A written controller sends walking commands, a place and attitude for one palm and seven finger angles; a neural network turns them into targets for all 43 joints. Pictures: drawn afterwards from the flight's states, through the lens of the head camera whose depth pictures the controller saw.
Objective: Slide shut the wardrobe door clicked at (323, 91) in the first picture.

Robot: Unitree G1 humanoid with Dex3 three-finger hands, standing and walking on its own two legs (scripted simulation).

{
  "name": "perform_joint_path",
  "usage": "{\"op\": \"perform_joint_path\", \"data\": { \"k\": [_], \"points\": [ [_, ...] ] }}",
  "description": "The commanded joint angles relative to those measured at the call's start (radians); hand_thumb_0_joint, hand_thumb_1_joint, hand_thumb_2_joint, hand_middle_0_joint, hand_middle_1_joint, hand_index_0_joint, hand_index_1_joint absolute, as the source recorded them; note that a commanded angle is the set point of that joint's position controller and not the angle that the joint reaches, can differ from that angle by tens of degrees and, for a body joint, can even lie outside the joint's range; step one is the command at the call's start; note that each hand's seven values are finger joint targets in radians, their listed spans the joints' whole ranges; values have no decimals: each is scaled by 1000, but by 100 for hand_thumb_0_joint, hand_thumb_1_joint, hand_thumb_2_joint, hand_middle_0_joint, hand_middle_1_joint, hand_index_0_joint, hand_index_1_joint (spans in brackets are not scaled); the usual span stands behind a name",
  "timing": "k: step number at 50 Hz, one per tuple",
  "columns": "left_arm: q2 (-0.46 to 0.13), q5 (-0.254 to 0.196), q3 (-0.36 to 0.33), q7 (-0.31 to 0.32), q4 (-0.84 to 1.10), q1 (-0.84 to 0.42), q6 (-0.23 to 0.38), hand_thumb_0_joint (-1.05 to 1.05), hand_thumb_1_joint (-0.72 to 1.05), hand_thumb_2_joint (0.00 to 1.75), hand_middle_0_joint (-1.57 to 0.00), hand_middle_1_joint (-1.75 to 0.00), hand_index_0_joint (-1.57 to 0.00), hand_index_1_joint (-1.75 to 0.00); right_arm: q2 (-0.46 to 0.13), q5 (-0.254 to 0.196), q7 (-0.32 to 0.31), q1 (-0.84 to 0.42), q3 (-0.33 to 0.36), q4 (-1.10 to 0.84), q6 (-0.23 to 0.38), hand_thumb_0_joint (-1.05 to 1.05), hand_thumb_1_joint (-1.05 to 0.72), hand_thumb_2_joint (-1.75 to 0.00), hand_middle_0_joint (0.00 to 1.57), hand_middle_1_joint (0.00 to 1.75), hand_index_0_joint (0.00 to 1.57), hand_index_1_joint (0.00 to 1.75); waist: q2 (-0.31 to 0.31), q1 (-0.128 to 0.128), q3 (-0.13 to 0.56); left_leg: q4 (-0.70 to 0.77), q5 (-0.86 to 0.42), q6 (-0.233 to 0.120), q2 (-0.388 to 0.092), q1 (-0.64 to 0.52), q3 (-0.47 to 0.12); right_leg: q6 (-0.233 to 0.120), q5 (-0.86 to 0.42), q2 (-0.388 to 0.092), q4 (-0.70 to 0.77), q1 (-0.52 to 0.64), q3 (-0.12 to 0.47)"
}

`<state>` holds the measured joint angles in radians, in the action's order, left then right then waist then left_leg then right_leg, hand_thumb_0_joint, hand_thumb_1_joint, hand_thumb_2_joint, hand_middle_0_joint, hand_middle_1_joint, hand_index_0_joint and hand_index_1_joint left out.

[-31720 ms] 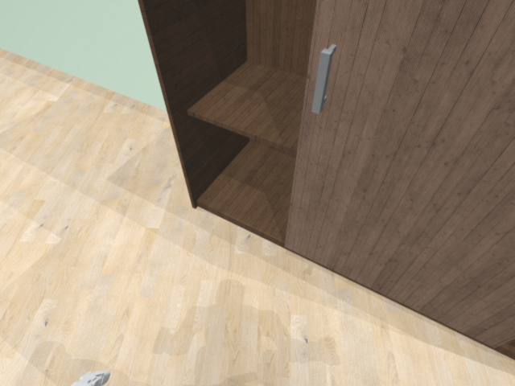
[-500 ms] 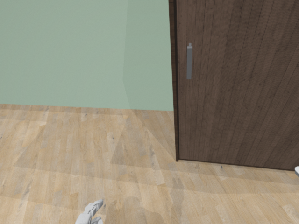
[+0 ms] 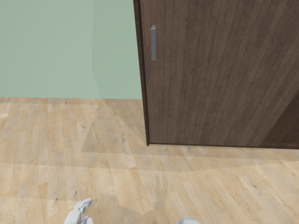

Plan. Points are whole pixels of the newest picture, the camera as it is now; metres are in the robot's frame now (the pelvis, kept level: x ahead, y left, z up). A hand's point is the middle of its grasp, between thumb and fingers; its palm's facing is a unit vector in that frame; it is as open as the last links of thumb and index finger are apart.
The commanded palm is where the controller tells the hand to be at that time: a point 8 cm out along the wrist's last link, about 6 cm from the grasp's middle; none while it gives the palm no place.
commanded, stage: stop stepping back and stand still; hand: right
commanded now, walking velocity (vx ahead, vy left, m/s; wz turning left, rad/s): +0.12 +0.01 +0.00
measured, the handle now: (153, 42) +0.83 -0.01 +0.11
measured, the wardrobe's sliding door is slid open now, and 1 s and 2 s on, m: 0.01 0.01 0.01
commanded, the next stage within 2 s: let the arm hang, fingers relaxed in 0.34 s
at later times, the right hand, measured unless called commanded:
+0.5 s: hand (284, 152) +0.25 -0.29 +0.13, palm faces +0.35 +0.77 -0.54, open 7.4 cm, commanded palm none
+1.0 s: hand out of the picture +0.02 -0.24 -0.15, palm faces +0.05 +0.97 -0.25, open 7.2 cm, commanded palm none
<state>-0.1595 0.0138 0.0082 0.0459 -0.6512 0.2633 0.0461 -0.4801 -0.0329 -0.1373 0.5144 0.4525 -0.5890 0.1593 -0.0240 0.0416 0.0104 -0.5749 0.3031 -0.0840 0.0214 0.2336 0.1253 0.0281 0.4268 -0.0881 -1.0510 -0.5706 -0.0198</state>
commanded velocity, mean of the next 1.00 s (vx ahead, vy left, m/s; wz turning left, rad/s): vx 0.01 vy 0.03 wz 0.00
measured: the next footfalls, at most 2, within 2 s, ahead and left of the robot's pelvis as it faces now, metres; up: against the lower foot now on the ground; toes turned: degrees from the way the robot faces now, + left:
right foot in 0.14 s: +0.07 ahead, -0.15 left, +0.00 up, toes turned -9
left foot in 0.38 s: +0.07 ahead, +0.09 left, +0.00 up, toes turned +5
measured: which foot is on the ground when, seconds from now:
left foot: down 0.00-0.14, up 0.16-0.36, down 0.38-1.00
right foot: up 0.00-0.12, down 0.14-1.00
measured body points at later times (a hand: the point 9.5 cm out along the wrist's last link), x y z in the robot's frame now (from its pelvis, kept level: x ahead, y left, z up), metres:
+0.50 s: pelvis +0.03 -0.01 +0.00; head +0.05 +0.01 +0.45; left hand +0.19 +0.21 -0.11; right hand +0.22 -0.32 +0.16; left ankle +0.03 +0.09 -0.72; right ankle +0.04 -0.14 -0.72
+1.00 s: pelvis +0.03 -0.03 +0.02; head +0.05 -0.03 +0.47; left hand +0.05 +0.19 -0.14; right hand +0.02 -0.29 -0.14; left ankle +0.03 +0.09 -0.72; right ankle +0.03 -0.14 -0.72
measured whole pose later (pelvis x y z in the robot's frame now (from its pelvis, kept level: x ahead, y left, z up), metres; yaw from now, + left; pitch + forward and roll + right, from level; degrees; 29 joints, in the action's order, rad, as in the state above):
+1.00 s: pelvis +0.03 -0.03 +0.02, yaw -3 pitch -1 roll +1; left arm -0.17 0.02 0.01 0.01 -1.08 0.26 -0.03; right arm -0.23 0.01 -0.01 0.26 0.01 1.12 -0.01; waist 0.02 0.00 -0.05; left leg -0.40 0.22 0.01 -0.05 0.16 0.14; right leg -0.01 0.23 -0.05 -0.45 -0.20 -0.11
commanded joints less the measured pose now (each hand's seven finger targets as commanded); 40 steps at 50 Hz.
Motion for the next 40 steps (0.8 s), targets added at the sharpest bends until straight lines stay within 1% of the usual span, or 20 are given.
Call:
{"op": "perform_joint_path", "data": {
  "k": [1,3,5,7,9,11,13,16,18,19,21,22,23,28,30,31,32,33,36,40],
  "points": [
    [-147,-5,-52,32,136,-123,63,0,90,90,-20,-30,-20,-30,-75,-8,-29,-141,40,15,28,0,-90,-90,20,30,20,30,-85,-52,-82,352,417,-108,-292,203,-340,-12,-15,-32,82,80,-27],
    [-139,-2,-40,47,137,-143,76,0,90,90,-20,-30,-20,-30,-71,2,-40,-196,10,-42,41,0,-90,-90,20,30,20,30,-95,-45,-49,296,334,-83,-263,174,-236,-23,-15,-5,305,224,-85],
    [-153,-4,-41,58,147,-122,102,0,90,90,-20,-30,-20,-30,-81,3,-50,-230,-4,-132,57,0,-90,-90,20,30,20,30,31,-63,3,102,225,-23,-188,159,-138,-29,-89,18,553,402,-108],
    [-190,-8,-55,50,184,-123,110,0,90,90,-20,-30,-20,-30,-121,4,-53,-229,46,-208,86,0,-90,-90,20,30,20,30,341,-46,12,-258,221,88,-15,320,-28,-146,-104,-268,775,487,374],
    [-160,2,-55,32,168,-132,122,0,90,90,-20,-30,-20,-30,-185,-2,-33,-201,112,-207,103,0,-90,-90,20,30,20,30,332,-57,-12,-444,227,93,-32,281,-125,-180,162,-319,911,324,501],
    [-148,0,-53,9,172,-136,126,0,90,90,-20,-30,-20,-30,-146,10,-31,-113,106,-237,109,0,-90,-90,20,30,20,30,279,-43,-11,-353,130,94,-78,222,-127,-169,14,-274,846,295,312],
    [-155,-5,-55,-3,180,-117,124,0,90,90,-20,-30,-20,-30,-123,5,-34,-16,113,-224,103,0,-90,-90,20,30,20,30,309,-35,31,-184,103,100,-47,83,-54,-124,-75,-214,796,259,134],
    [-161,-15,-52,-1,199,-90,112,0,90,90,-20,-30,-20,-30,-112,-8,-33,31,126,-135,88,0,-90,-90,20,30,20,30,233,-40,72,69,2,105,-4,-102,12,-83,-160,-166,680,221,39],
    [-156,-17,-54,3,197,-76,103,0,90,90,-20,-30,-20,-30,-124,-6,-33,14,136,-79,83,0,-90,-90,20,30,20,30,127,-50,89,159,-94,75,-62,-164,-75,-51,-160,-99,549,180,-31],
    [-148,-17,-53,6,197,-68,102,0,90,90,-20,-30,-20,-30,-123,-10,-34,24,135,-38,77,0,-90,-90,20,30,20,30,41,-59,98,164,-247,34,-151,-147,-195,-34,-168,-53,465,172,-54],
    [-147,-27,-58,7,179,-65,114,0,90,90,-20,-30,-20,-30,-114,-23,-33,-2,114,-25,69,0,-90,-90,20,30,20,30,-113,-58,112,193,-294,-13,-240,-59,-329,-10,-134,24,376,219,-57],
    [-271,-11,-76,-77,-13,-161,114,0,90,90,-20,-30,-20,-30,79,81,105,-90,-318,661,-88,0,-90,-90,20,30,20,30,-66,-93,35,25,-728,-12,-348,-3,-183,-6,-135,-42,243,86,4],
    [-211,-18,-76,-64,-4,-85,51,0,90,90,-20,-30,-20,-30,102,70,133,-94,-323,696,-145,0,-90,-90,20,30,20,30,-87,-86,113,3,-710,-23,-312,-6,-195,1,-45,-31,256,140,9],
    [-219,15,-62,-48,-7,-68,-37,0,90,90,-20,-30,-20,-30,73,77,133,-229,-355,961,-155,0,-90,-90,20,30,20,30,-342,-55,40,-1,-761,-21,-281,-44,-131,-31,-106,37,346,156,-19],
    [-231,22,-57,-48,-54,-39,-50,0,90,90,-20,-30,-20,-30,70,68,126,-280,-374,1077,-161,0,-90,-90,20,30,20,30,-183,-69,61,-41,-558,36,-232,0,-89,-46,-471,-1,458,291,21],
    [-241,26,-51,-48,-85,-45,-48,0,90,90,-20,-30,-20,-30,84,60,125,-290,-385,1137,-167,0,-90,-90,20,30,20,30,18,-64,84,-72,-400,80,-185,14,-53,-62,-634,-53,509,340,69],
    [-252,28,-42,-46,-112,-63,-47,0,90,90,-20,-30,-20,-30,105,52,122,-305,-398,1197,-171,0,-90,-90,20,30,20,30,174,-55,84,-69,-218,111,-136,-19,-42,-91,-684,-101,578,313,122],
    [-253,26,-36,-42,-137,-87,-47,0,90,90,-20,-30,-20,-30,118,48,121,-313,-407,1260,-172,0,-90,-90,20,30,20,30,229,-43,65,-31,-117,118,-113,-72,-50,-100,-643,-110,619,263,124],
    [-195,17,-20,-34,-205,-88,-50,0,90,90,-20,-30,-20,-30,130,46,123,-278,-416,1426,-155,0,-90,-90,20,30,20,30,113,-40,99,117,-233,83,-157,-121,-103,-41,-449,-51,599,319,33],
    [-150,15,-26,-27,-281,-35,-56,0,90,90,-20,-30,-20,-30,159,48,120,-285,-412,1523,-149,0,-90,-90,20,30,20,30,159,-55,64,193,-221,72,-168,-99,-94,-31,-343,-46,636,365,8]
  ]
}}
